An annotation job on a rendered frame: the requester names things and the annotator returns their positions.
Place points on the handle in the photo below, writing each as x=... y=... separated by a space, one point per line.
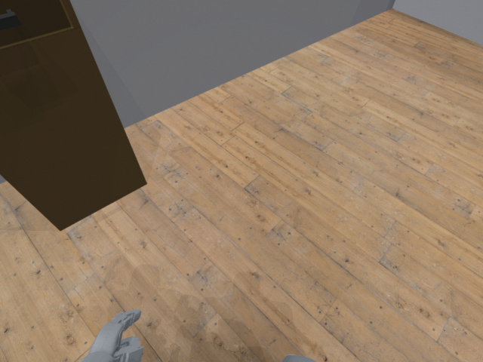
x=9 y=20

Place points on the left robot hand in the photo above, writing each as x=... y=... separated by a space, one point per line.
x=109 y=339

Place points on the cabinet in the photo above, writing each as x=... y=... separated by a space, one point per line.
x=62 y=143

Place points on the drawer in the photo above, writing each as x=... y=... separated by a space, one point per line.
x=38 y=17

